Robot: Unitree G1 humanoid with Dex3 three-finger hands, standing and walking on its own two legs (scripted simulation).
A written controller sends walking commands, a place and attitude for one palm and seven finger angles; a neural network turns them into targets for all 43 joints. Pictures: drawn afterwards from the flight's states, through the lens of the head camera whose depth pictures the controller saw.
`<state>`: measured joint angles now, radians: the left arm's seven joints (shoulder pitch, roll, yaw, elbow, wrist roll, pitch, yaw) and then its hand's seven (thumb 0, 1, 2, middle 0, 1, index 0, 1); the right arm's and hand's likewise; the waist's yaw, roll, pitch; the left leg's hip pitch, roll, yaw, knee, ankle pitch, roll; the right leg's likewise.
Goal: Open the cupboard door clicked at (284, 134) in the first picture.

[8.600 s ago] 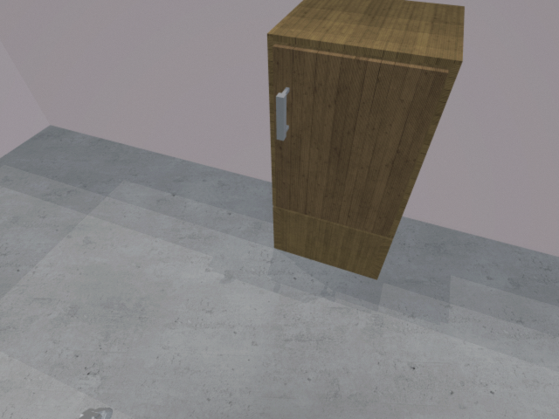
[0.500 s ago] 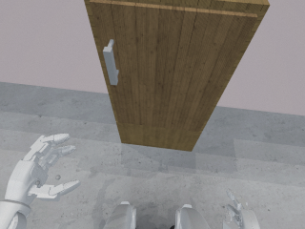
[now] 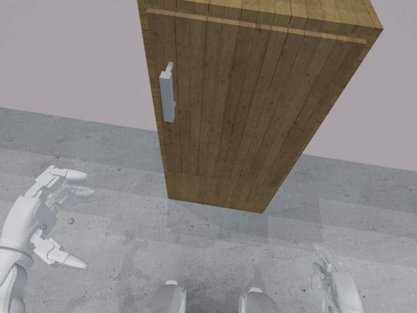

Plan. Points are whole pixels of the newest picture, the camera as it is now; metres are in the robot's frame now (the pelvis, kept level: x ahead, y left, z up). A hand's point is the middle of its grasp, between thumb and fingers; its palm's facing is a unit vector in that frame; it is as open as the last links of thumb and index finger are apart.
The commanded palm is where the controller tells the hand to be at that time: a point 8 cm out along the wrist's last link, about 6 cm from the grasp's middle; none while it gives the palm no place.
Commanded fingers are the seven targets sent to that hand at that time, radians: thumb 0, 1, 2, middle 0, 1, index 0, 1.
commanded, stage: raise the hand with hooked fingers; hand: left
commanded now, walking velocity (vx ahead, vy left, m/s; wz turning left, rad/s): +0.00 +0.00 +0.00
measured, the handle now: (169, 93) +0.58 +0.14 +0.04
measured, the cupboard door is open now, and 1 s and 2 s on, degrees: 0 0 0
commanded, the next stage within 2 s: move the hooked fingers beside the handle in 0.74 s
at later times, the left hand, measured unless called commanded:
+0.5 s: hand (75, 196) +0.29 +0.26 +0.05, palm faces -0.11 -0.99 -0.05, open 14.0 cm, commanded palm +0.27 +0.31 +0.06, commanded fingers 0.00 -0.50 0.30 -0.30 -1.20 -0.30 -1.20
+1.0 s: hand (79, 194) +0.30 +0.25 +0.05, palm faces -0.09 -0.99 -0.05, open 14.0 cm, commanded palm +0.29 +0.30 +0.06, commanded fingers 0.00 -0.50 0.30 -0.30 -1.20 -0.30 -1.20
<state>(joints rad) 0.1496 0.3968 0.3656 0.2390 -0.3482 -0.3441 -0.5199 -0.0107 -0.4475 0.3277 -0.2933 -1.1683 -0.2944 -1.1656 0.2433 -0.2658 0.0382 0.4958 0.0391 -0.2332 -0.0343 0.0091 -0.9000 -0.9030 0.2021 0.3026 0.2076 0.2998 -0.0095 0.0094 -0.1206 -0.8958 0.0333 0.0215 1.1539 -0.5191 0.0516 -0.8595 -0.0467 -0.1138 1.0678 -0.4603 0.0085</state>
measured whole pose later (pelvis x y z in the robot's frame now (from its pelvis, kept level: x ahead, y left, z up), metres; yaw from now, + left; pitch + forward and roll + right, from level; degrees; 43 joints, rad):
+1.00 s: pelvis +0.00 -0.02 +0.00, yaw +0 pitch +16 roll -3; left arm -0.07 0.44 0.43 0.47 -0.37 -0.35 -0.62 -0.02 -0.50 0.30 -0.30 -1.20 -0.30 -1.20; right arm 0.27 -0.29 0.04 0.53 0.05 -0.21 -0.05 0.01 -0.90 -0.90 0.20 0.30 0.21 0.30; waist -0.02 0.02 -0.12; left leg -0.91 0.05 0.01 1.15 -0.52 0.03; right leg -0.89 -0.03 -0.12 1.08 -0.47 -0.01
